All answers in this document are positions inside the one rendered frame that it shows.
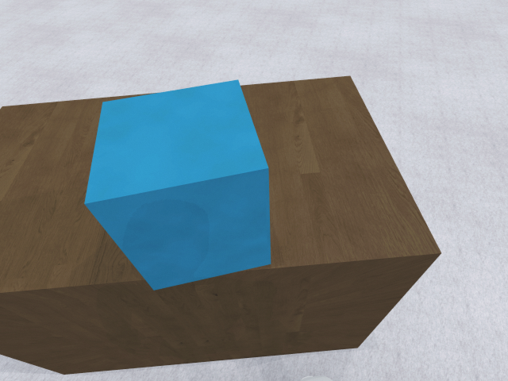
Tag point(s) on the pedestal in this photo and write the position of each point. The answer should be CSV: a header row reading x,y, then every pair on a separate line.
x,y
347,243

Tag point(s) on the carton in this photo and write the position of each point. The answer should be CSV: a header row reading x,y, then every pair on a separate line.
x,y
180,182

